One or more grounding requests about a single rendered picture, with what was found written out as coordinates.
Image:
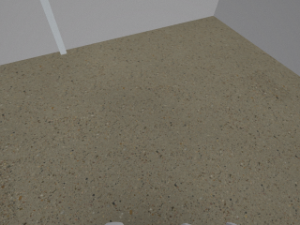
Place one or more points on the panel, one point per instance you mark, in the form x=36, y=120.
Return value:
x=52, y=23

